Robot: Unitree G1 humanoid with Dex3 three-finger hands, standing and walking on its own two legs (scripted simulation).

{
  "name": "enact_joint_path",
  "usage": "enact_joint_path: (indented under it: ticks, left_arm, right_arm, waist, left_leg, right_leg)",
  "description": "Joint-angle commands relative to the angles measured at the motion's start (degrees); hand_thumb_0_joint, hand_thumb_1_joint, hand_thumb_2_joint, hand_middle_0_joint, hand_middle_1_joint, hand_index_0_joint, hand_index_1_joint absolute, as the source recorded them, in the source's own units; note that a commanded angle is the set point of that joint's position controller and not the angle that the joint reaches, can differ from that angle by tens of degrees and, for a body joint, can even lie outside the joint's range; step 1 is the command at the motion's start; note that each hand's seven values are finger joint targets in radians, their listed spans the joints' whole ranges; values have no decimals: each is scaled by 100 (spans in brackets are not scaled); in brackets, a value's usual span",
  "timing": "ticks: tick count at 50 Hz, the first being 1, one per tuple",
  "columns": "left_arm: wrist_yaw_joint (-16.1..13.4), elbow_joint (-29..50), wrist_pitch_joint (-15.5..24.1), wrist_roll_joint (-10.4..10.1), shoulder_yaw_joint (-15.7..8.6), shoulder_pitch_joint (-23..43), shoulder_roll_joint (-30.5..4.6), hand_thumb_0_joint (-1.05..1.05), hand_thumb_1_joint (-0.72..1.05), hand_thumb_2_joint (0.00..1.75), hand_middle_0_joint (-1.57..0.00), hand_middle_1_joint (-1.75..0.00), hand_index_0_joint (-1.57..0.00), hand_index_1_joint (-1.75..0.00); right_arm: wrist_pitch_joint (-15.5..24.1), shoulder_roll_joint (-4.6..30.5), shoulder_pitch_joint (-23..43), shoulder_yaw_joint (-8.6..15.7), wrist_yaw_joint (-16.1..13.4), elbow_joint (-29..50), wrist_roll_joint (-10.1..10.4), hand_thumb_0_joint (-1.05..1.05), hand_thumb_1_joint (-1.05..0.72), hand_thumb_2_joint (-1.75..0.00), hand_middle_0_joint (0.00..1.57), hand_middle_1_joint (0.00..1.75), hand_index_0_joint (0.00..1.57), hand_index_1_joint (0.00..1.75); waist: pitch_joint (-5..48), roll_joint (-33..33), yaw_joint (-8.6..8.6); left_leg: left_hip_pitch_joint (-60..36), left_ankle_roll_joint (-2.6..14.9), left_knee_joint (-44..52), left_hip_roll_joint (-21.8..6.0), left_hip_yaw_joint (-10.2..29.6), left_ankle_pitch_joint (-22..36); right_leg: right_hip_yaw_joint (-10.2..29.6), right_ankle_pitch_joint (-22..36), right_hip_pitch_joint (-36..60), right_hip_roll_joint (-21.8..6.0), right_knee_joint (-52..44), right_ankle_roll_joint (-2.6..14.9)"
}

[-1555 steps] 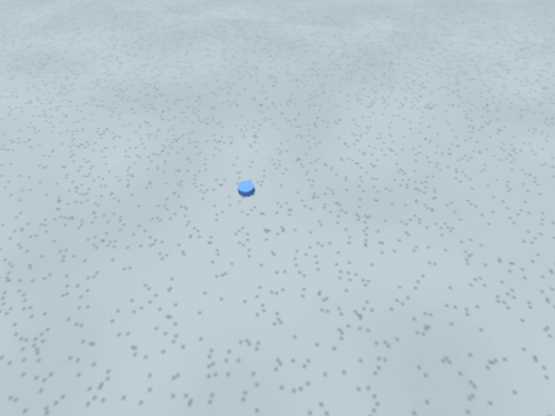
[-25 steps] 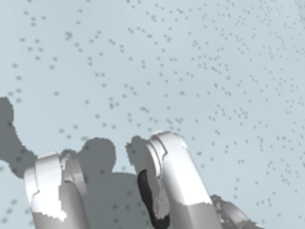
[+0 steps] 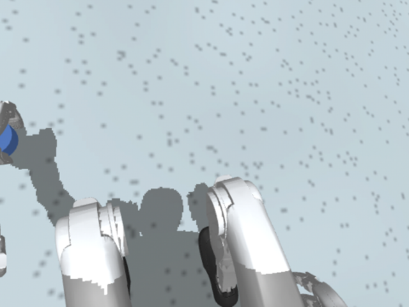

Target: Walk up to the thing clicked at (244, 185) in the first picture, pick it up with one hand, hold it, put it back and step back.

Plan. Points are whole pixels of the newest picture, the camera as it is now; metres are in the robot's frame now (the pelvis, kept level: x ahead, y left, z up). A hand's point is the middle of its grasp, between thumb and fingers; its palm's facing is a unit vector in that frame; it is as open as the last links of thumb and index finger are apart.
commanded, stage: lift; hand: left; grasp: from above
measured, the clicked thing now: out of the picture +0.46 +0.36 -0.18
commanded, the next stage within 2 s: hold in 1.66 s
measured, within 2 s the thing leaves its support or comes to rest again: neither
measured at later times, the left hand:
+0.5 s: hand out of the picture +0.39 +0.35 -0.04, palm faces -0.45 -0.12 -0.88, open 8.5 cm
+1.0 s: hand out of the picture +0.32 +0.31 +0.18, palm faces -0.43 -0.17 -0.89, open 8.5 cm
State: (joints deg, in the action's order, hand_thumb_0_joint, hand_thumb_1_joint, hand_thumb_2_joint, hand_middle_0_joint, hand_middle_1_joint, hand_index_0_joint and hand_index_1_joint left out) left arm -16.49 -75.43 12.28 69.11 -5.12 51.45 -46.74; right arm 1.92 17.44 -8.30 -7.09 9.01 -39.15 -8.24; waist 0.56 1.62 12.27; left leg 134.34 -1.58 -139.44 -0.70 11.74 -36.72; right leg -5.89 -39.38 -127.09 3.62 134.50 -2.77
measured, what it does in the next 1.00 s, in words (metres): rises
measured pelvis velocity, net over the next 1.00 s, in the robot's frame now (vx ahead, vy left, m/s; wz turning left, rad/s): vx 0.01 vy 0.01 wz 0.13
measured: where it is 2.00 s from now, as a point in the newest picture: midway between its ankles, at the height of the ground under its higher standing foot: (172, 293)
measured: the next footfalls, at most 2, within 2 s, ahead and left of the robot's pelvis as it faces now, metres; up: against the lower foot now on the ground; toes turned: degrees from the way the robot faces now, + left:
none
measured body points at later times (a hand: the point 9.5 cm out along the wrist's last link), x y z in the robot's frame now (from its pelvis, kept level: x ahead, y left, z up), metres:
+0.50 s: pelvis -0.01 +0.00 +0.07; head +0.19 +0.07 +0.48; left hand +0.41 +0.35 +0.01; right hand +0.12 -0.26 -0.04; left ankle +0.08 +0.14 -0.29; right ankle +0.10 -0.12 -0.29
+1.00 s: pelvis +0.01 +0.01 +0.26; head +0.12 +0.05 +0.69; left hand +0.34 +0.32 +0.23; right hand +0.18 -0.23 +0.14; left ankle +0.08 +0.14 -0.29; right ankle +0.10 -0.12 -0.29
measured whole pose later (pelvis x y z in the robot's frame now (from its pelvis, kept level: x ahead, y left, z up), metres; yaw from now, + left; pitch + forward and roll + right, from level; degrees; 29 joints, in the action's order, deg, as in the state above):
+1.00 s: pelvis +0.01 +0.01 +0.26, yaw +8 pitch +23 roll -5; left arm -0.2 -33.8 -0.5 54.9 4.7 18.6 -31.3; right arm -2.2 13.8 -9.1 -0.1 -0.9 -37.6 1.7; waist 9.4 -2.3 4.1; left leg 83.2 -0.3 -91.3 -2.5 3.9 -31.9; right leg -1.3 -33.4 -78.7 1.6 88.5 -1.8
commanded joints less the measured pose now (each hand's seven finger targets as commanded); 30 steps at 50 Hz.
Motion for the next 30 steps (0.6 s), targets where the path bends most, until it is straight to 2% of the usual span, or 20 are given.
enact_joint_path:
  ticks: [1, 4, 7, 8, 9, 14, 17, 18, 19, 21, 22, 23, 26, 27, 29, 30]
  left_arm:
    - [-126, 1130, -100, -237, -231, 1677, -1536, 0, 66, 62, -94, -79, -100, -72]
    - [60, 1436, -246, -367, -246, 1629, -1545, 0, 67, 62, -94, -80, -101, -73]
    - [268, 1560, -323, -481, -217, 1445, -1459, 0, 67, 65, -94, -81, -101, -74]
    - [326, 1699, -323, -490, -239, 1336, -1451, 0, 66, 65, -94, -81, -100, -74]
    - [400, 1741, -327, -500, -174, 1263, -1353, 0, 65, 64, -93, -80, -99, -74]
    - [683, 2323, -313, -641, -145, 948, -1138, 0, 64, 65, -93, -79, -99, -73]
    - [790, 2670, -327, -757, -169, 776, -1117, 0, 64, 69, -92, -83, -98, -76]
    - [827, 2734, -338, -784, -93, 685, -1023, 0, 62, 68, -91, -82, -97, -76]
    - [849, 2840, -357, -811, -142, 632, -1042, 0, 61, 68, -90, -83, -96, -76]
    - [925, 3044, -391, -879, -41, 513, -890, 0, 59, 69, -89, -82, -95, -76]
    - [963, 3157, -414, -917, 1, 354, -789, 0, 58, 67, -88, -81, -94, -75]
    - [985, 3407, -429, -971, -34, 381, -833, 0, 57, 66, -86, -81, -93, -75]
    - [1085, 3864, -505, -1132, 17, 149, -740, 0, 54, 62, -84, -81, -90, -74]
    - [1119, 4019, -536, -1188, 86, 20, -612, 0, 54, 60, -83, -80, -90, -73]
    - [1152, 4375, -605, -1284, 12, -212, -630, 0, 52, 62, -82, -81, -88, -74]
    - [1186, 4515, -641, -1289, 90, -285, -547, 0, 52, 62, -81, -82, -88, -75]
  right_arm:
    - [10, 1443, -1083, 609, -141, 112, 91, 0, -91, -90, 20, 30, 20, 30]
    - [-60, 1390, -1154, 709, -153, 135, 175, 0, -91, -90, 20, 30, 20, 30]
    - [-131, 1318, -1179, 785, -172, 144, 233, 0, -92, -90, 20, 30, 20, 30]
    - [-150, 1321, -1200, 804, -192, 131, 261, 0, -91, -90, 20, 30, 20, 30]
    - [-169, 1302, -1186, 823, -212, 146, 278, 0, -91, -90, 20, 30, 20, 30]
    - [-238, 1243, -1184, 993, -279, 239, 416, 0, -91, -90, 20, 30, 20, 30]
    - [-276, 1179, -1154, 1033, -313, 340, 477, 0, -91, -90, 20, 30, 20, 30]
    - [-285, 1158, -1138, 1051, -325, 366, 502, 0, -91, -90, 20, 30, 20, 30]
    - [-299, 1182, -1106, 1078, -354, 386, 524, 0, -91, -90, 20, 30, 20, 30]
    - [-306, 1138, -1064, 1104, -386, 426, 564, 0, -91, -90, 20, 30, 20, 30]
    - [-316, 1126, -1037, 1117, -408, 462, 588, 0, -91, -90, 20, 30, 20, 30]
    - [-316, 1126, -1002, 1127, -435, 489, 623, 0, -91, -90, 20, 30, 20, 30]
    - [-325, 1078, -904, 1165, -525, 583, 682, 0, -91, -90, 20, 30, 20, 30]
    - [-321, 1033, -900, 1169, -552, 610, 695, 0, -91, -90, 20, 30, 20, 30]
    - [-321, 1014, -860, 1181, -618, 636, 752, 0, -91, -90, 20, 30, 20, 30]
    - [-324, 1005, -826, 1199, -652, 638, 776, 0, -91, -90, 20, 30, 20, 30]
  waist:
    - [4175, -2325, -137]
    - [4587, -2201, -236]
    - [4491, -1918, -246]
    - [4494, -1895, -317]
    - [4428, -1884, -295]
    - [4439, -1850, -441]
    - [4537, -1699, -530]
    - [4515, -1636, -532]
    - [4454, -1620, -556]
    - [4454, -1653, -568]
    - [4340, -1630, -579]
    - [4358, -1683, -618]
    - [4393, -1526, -639]
    - [4411, -1516, -649]
    - [4519, -1490, -687]
    - [4594, -1450, -697]
  left_leg:
    - [-3395, 192, 1751, 1, -708, 682]
    - [-3590, 245, 1814, 12, -791, 967]
    - [-3425, 287, 1842, 10, -841, 926]
    - [-3493, 294, 1889, 28, -873, 970]
    - [-3484, 286, 1942, 32, -866, 923]
    - [-3855, 270, 2407, 41, -821, 791]
    - [-3956, 312, 2634, 40, -838, 666]
    - [-4029, 314, 2718, 28, -830, 617]
    - [-4061, 320, 2809, 35, -818, 527]
    - [-4242, 314, 3032, 11, -763, 411]
    - [-4263, 312, 3200, 4, -711, 246]
    - [-4321, 319, 3359, -4, -677, 93]
    - [-4590, 333, 3652, -8, -686, -71]
    - [-4722, 323, 3764, -23, -691, -27]
    - [-4971, 324, 3925, -4, -720, 165]
    - [-5173, 313, 4052, -29, -685, 208]
  right_leg:
    - [-451, 1056, 1648, 86, -1485, 538]
    - [-373, 1345, 1965, 79, -1632, 498]
    - [-237, 1255, 2145, 90, -1831, 489]
    - [-249, 1311, 2196, 67, -1885, 478]
    - [-247, 1248, 2170, 60, -1912, 495]
    - [-212, 1089, 2168, 8, -2123, 527]
    - [-141, 1007, 2374, 8, -2349, 499]
    - [-118, 967, 2433, 11, -2430, 498]
    - [-114, 875, 2367, -7, -2514, 505]
    - [-107, 824, 2444, -3, -2603, 499]
    - [-118, 697, 2450, -2, -2680, 502]
    - [-109, 610, 2493, -8, -2735, 497]
    - [-27, 462, 2808, 0, -3112, 475]
    - [-17, 537, 2972, 4, -3200, 462]
    - [20, 683, 3288, -21, -3417, 446]
    - [10, 737, 3379, -17, -3477, 444]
